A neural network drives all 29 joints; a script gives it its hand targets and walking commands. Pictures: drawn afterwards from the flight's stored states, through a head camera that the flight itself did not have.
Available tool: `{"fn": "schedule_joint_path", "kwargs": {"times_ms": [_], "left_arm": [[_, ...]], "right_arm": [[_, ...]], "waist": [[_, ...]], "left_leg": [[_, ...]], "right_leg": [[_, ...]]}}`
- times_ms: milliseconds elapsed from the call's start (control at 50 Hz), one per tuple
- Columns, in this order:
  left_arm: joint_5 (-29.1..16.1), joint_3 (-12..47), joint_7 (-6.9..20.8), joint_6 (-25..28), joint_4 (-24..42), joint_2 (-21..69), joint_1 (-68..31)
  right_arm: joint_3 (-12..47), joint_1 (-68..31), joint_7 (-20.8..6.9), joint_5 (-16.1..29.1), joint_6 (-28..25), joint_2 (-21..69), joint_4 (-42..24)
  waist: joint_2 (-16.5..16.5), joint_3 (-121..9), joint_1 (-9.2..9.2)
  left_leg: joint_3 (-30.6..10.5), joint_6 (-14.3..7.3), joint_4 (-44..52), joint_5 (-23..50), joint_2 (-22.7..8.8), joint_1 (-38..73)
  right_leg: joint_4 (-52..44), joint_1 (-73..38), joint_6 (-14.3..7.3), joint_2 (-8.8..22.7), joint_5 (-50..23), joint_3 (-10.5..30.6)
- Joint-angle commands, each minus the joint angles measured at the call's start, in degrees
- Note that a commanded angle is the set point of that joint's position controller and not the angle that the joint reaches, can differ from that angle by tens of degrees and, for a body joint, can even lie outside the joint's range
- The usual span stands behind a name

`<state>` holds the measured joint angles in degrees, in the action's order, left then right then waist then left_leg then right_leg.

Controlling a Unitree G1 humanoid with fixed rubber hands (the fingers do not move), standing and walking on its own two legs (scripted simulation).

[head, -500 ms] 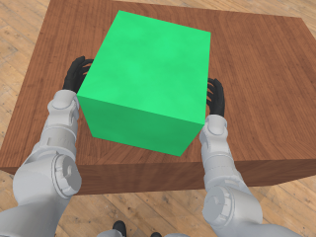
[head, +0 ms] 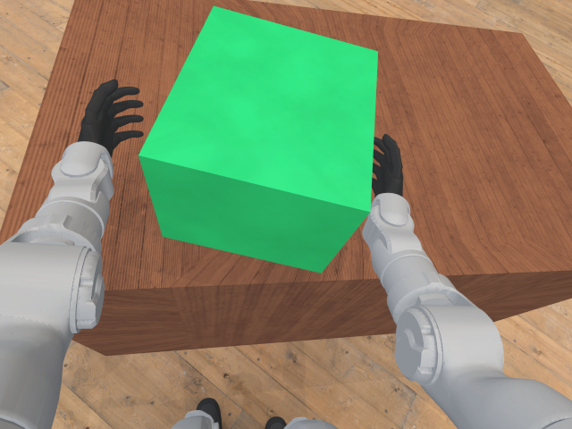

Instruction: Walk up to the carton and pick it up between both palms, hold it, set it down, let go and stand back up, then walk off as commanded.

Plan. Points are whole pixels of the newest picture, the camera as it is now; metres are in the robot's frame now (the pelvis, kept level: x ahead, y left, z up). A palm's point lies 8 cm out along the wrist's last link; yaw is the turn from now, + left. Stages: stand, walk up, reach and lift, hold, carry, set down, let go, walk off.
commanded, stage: set down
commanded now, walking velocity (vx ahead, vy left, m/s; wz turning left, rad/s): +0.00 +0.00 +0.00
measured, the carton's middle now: (269, 144) +0.52 -0.02 +0.01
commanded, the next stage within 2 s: none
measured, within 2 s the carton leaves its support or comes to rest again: neither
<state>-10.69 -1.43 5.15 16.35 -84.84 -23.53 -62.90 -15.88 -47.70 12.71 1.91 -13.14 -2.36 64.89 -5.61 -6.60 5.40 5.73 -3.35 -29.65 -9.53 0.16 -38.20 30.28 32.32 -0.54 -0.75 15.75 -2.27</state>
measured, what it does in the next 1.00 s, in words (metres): stands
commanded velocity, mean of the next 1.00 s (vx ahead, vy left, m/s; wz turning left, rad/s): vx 0.00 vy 0.00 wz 0.00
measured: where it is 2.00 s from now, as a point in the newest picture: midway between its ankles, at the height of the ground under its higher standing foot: outside the picture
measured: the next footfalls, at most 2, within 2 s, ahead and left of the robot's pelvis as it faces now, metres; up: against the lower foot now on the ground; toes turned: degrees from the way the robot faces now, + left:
none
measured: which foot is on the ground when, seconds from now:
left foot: down 0.00-1.00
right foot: down 0.00-1.00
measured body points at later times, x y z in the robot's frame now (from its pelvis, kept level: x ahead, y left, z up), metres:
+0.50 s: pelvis -0.02 +0.00 +0.00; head +0.05 +0.05 +0.44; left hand +0.42 +0.24 +0.03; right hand +0.37 -0.19 +0.02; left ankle +0.04 +0.08 -0.73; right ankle -0.03 -0.11 -0.73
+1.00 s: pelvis -0.03 +0.00 -0.01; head +0.02 +0.05 +0.44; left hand +0.37 +0.27 +0.01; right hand +0.31 -0.19 +0.02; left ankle +0.04 +0.08 -0.73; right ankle -0.03 -0.11 -0.73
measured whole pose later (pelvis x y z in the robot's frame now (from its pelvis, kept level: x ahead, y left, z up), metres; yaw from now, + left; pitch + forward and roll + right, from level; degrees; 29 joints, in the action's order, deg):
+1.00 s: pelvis -0.03 +0.00 -0.01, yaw +1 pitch +13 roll -2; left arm -19.8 5.3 7.9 13.9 -60.5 -28.1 -33.8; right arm -1.6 -23.7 12.9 12.7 -11.2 -3.9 47.1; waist -4.1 -8.4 5.3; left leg 4.6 -3.4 -33.1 -8.8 0.2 -38.1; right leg 33.8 31.8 -0.4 -0.6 15.5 -3.5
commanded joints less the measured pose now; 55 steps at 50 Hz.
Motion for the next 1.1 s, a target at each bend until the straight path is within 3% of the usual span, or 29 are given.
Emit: {"fn": "schedule_joint_path", "kwargs": {"times_ms": [0, 80, 100, 120, 140, 160, 180, 200, 260, 280, 300, 340, 420, 520, 540, 560, 580, 600, 780, 840, 860, 900, 920, 960, 980, 1020, 1040, 1060, 1080], "left_arm": [[-5.21, 7.63, -0.10, 1.60, 5.04, -9.86, -20.77], [-6.28, 9.36, -0.36, 2.53, 8.76, -11.88, -21.97], [-6.72, 9.47, -0.34, 2.62, 10.30, -11.52, -18.53], [-7.55, 10.60, -0.56, 2.93, 9.82, -10.75, -21.50], [-7.32, 9.79, -0.32, 2.99, 10.60, -10.80, -16.84], [-7.60, 10.40, -0.26, 3.27, 11.10, -11.17, -18.62], [-6.93, 9.06, -0.38, 3.37, 12.09, -11.70, -16.60], [-7.29, 9.89, -0.26, 3.54, 12.30, -11.83, -17.08], [-9.21, 11.12, -0.37, 4.68, 14.58, -12.70, -17.41], [-9.09, 10.49, -0.21, 4.56, 13.94, -12.49, -14.41], [-10.24, 11.66, -0.23, 5.05, 14.39, -13.45, -17.95], [-9.43, 10.13, 0.02, 5.23, 18.39, -13.16, -11.53], [-10.21, 10.18, 0.39, 5.41, 16.32, -15.21, -12.09], [-10.36, 8.94, 1.29, 5.33, 18.90, -15.58, -6.80], [-11.56, 10.02, 1.35, 5.38, 17.67, -16.14, -9.40], [-10.91, 8.94, 1.30, 5.29, 19.81, -16.53, -5.18], [-11.98, 9.84, 1.51, 5.00, 18.50, -17.10, -7.93], [-11.73, 9.54, 1.54, 4.90, 19.19, -16.18, -5.79], [-11.48, 7.42, 2.81, 1.87, 29.86, -17.68, 2.52], [-11.59, 7.01, 2.80, 0.96, 35.90, -18.69, 6.71], [-12.26, 7.53, 2.76, 0.58, 36.81, -18.97, 5.09], [-10.98, 5.50, 2.78, -0.78, 41.07, -19.30, 12.51], [-11.42, 5.71, 2.78, -1.27, 41.38, -19.05, 10.28], [-10.33, 4.09, 2.90, -2.53, 43.75, -19.40, 14.45], [-10.64, 4.23, 2.87, -3.03, 44.89, -20.07, 13.33], [-9.93, 2.49, 2.92, -4.19, 47.46, -19.64, 19.09], [-10.39, 2.74, 2.69, -4.62, 50.38, -19.82, 17.90], [-9.60, 2.02, 2.60, -5.21, 53.20, -19.14, 22.07], [-9.69, 2.37, 2.67, -6.03, 52.13, -19.10, 19.45]], "right_arm": [[10.57, -19.50, -1.63, 9.51, -2.22, -12.06, -0.37], [9.21, -20.60, -1.59, 10.41, -1.58, -13.67, 0.45], [10.89, -17.18, -1.71, 10.99, -1.87, -13.07, -0.72], [10.33, -20.60, -1.82, 10.94, -1.40, -13.38, -0.50], [12.00, -16.52, -1.89, 11.14, -1.73, -12.36, -1.68], [11.77, -18.05, -1.81, 11.73, -1.41, -12.74, -1.68], [13.13, -15.93, -1.74, 12.13, -1.67, -11.85, -2.93], [12.59, -16.90, -1.74, 12.47, -1.63, -12.57, -2.42], [13.15, -17.59, -1.52, 13.55, -1.53, -12.07, -4.66], [15.44, -14.97, -1.60, 14.35, -1.79, -11.30, -5.81], [14.27, -18.18, -1.32, 14.30, -1.38, -11.85, -6.81], [15.89, -13.14, -1.19, 14.73, -2.50, -10.91, -9.40], [16.74, -13.43, -0.69, 16.28, -2.44, -11.05, -12.57], [18.58, -8.91, 0.10, 16.63, -3.35, -9.12, -18.19], [18.00, -12.25, 0.17, 16.89, -2.80, -9.81, -18.61], [18.97, -6.98, 0.34, 17.13, -3.34, -9.01, -20.52], [18.09, -10.72, 0.55, 16.57, -2.75, -9.38, -21.53], [19.35, -7.94, 0.61, 17.65, -2.91, -8.35, -22.86], [21.33, 1.10, 1.56, 18.39, -0.68, -7.30, -28.53], [21.65, 5.16, 1.82, 18.27, -0.01, -7.03, -33.96], [19.95, 4.00, 2.07, 17.24, 0.61, -7.63, -34.57], [21.89, 10.84, 1.95, 18.25, 1.18, -6.62, -37.41], [20.81, 8.16, 1.96, 17.50, 1.67, -7.47, -38.58], [20.83, 12.04, 1.91, 18.05, 2.45, -7.02, -40.26], [19.58, 10.90, 2.13, 17.15, 2.94, -7.25, -42.97], [20.66, 16.16, 1.90, 17.20, 3.33, -6.67, -44.96], [19.60, 14.50, 2.00, 17.08, 3.71, -7.12, -46.64], [19.59, 19.00, 1.83, 17.98, 3.70, -7.16, -47.32], [18.79, 16.50, 1.72, 17.34, 4.36, -7.23, -47.31]], "waist": [[16.78, -43.97, -0.01], [18.34, -44.42, 1.40], [18.56, -44.16, 0.26], [18.48, -43.05, 1.22], [17.10, -42.16, 0.25], [17.87, -42.39, 0.88], [17.45, -42.55, -0.38], [17.93, -41.78, 0.77], [17.81, -42.60, 1.47], [17.00, -41.01, -0.11], [17.29, -42.24, 1.36], [17.39, -43.53, -0.45], [15.35, -41.90, -0.35], [13.94, -39.33, -1.92], [13.96, -38.82, -1.10], [13.51, -38.60, -2.22], [12.98, -38.04, -1.53], [13.46, -36.76, -2.73], [13.86, -31.61, -3.88], [14.55, -32.58, -4.89], [14.71, -31.71, -3.50], [14.47, -31.22, -6.21], [14.35, -31.34, -5.42], [14.52, -29.89, -6.35], [14.45, -30.52, -5.68], [14.30, -27.55, -7.11], [14.02, -28.83, -6.50], [15.73, -27.26, -7.28], [15.72, -25.95, -6.75]], "left_leg": [[-7.38, 6.18, -9.79, 28.29, -3.01, 37.74], [-7.73, 6.51, -9.70, 24.36, -2.83, 37.48], [-8.35, 6.80, -9.55, 24.24, -3.01, 38.65], [-8.13, 6.65, -9.02, 22.27, -2.90, 37.26], [-8.27, 6.67, -8.53, 21.88, -2.81, 37.94], [-8.01, 6.30, -8.83, 20.93, -2.67, 36.99], [-7.61, 6.31, -8.82, 20.64, -2.42, 36.86], [-7.67, 6.36, -8.82, 19.92, -2.37, 37.21], [-8.04, 6.22, -9.04, 17.66, -2.47, 35.87], [-7.89, 6.05, -9.24, 17.41, -2.35, 35.49], [-7.46, 5.51, -9.41, 15.21, -2.29, 33.36], [-7.34, 5.98, -9.62, 18.42, -2.00, 36.87], [-7.17, 5.20, -9.82, 14.66, -1.71, 32.60], [-7.43, 4.76, -9.27, 13.34, -1.61, 33.36], [-7.37, 4.56, -9.62, 10.65, -1.63, 31.24], [-7.49, 4.58, -8.96, 10.33, -1.63, 32.89], [-7.27, 4.27, -9.13, 8.74, -1.62, 30.93], [-7.76, 4.38, -8.73, 8.24, -1.75, 31.73], [-7.97, 4.78, -6.59, 7.28, -2.08, 37.31], [-8.14, 5.01, -5.57, 5.37, -2.35, 39.64], [-8.31, 5.12, -5.30, 4.62, -2.32, 39.46], [-8.36, 5.38, -3.97, 5.89, -2.56, 42.75], [-8.39, 5.60, -4.14, 6.13, -2.77, 42.41], [-8.79, 5.80, -3.40, 5.28, -2.81, 43.34], [-8.58, 5.85, -3.13, 5.42, -2.87, 42.80], [-8.62, 5.78, -2.38, 5.98, -2.88, 44.47], [-8.96, 5.98, -2.18, 7.04, -3.30, 45.14], [-9.63, 6.65, -1.73, 8.85, -3.39, 47.09], [-9.78, 6.69, -1.58, 8.06, -3.43, 45.60]], "right_leg": [[-3.21, 11.31, 1.48, -0.48, -17.07, -2.74], [-3.06, 13.40, 1.41, -0.40, -14.11, -3.42], [-2.99, 12.61, 1.49, -0.31, -14.66, -3.27], [-3.05, 13.36, 1.20, -0.37, -12.77, -3.40], [-2.95, 11.40, 1.36, -0.49, -13.90, -3.49], [-2.57, 12.06, 1.13, -0.17, -13.62, -3.16], [-2.48, 10.48, 1.41, -0.24, -14.22, -2.66], [-2.28, 10.85, 1.47, -0.29, -14.01, -3.14], [-1.92, 11.59, 1.10, 0.03, -12.48, -3.10], [-1.49, 10.70, 1.28, -0.08, -12.57, -2.54], [-1.47, 11.10, 1.08, 0.31, -10.82, -2.57], [-1.17, 8.38, 1.19, -0.10, -14.36, -2.41], [-0.87, 8.30, 1.59, 0.21, -11.70, -1.85], [-1.41, 5.82, 1.89, 0.25, -11.57, -1.33], [-0.53, 7.28, 1.72, 0.46, -8.89, -1.53], [-1.19, 5.58, 1.98, 0.29, -9.20, -1.54], [-0.98, 5.76, 1.68, 0.46, -7.68, -1.49], [-1.35, 5.64, 1.70, 0.54, -7.84, -1.15], [-3.24, 2.56, 1.47, 1.05, -6.50, -0.82], [-4.09, 1.42, 1.25, 1.10, -5.50, -0.68], [-4.32, 1.97, 1.12, 1.05, -4.67, -0.93], [-5.16, -0.54, 1.19, 0.94, -6.01, -0.53], [-4.76, 0.25, 1.06, 0.80, -5.59, -1.12], [-5.23, -1.17, 1.07, 0.78, -4.98, -0.72], [-5.42, -1.35, 1.01, 0.80, -5.04, -1.06], [-5.98, -3.42, 0.98, 0.68, -6.20, -0.73], [-6.06, -3.41, 1.00, 0.51, -6.65, -1.01], [-6.14, -4.00, 0.84, 0.18, -8.09, -1.12], [-6.45, -3.92, 0.63, 0.09, -6.62, -1.37]]}}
